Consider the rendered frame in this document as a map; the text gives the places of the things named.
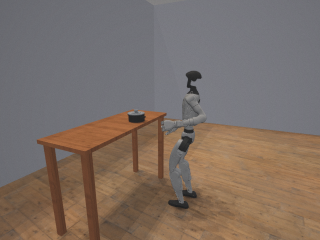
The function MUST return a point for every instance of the robot torso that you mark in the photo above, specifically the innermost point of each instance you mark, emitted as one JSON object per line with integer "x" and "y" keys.
{"x": 188, "y": 113}

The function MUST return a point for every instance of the table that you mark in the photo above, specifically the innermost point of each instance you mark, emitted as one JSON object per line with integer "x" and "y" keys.
{"x": 85, "y": 140}

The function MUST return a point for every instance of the left robot upper arm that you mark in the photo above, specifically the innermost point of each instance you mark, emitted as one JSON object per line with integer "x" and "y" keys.
{"x": 192, "y": 101}

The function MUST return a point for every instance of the left robot forearm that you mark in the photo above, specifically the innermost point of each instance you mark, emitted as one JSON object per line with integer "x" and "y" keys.
{"x": 191, "y": 121}

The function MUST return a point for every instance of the left robot thigh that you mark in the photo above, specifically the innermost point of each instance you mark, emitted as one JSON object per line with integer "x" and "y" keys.
{"x": 176, "y": 154}

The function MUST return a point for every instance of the right robot hand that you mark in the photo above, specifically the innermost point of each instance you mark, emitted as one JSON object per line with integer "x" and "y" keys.
{"x": 170, "y": 131}

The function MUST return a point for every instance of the pot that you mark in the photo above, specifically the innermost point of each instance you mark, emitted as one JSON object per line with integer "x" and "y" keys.
{"x": 136, "y": 118}

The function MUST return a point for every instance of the lid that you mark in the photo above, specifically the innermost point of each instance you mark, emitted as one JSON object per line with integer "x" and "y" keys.
{"x": 138, "y": 113}

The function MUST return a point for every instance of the left robot hand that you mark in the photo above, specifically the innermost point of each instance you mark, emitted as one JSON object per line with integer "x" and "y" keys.
{"x": 167, "y": 125}

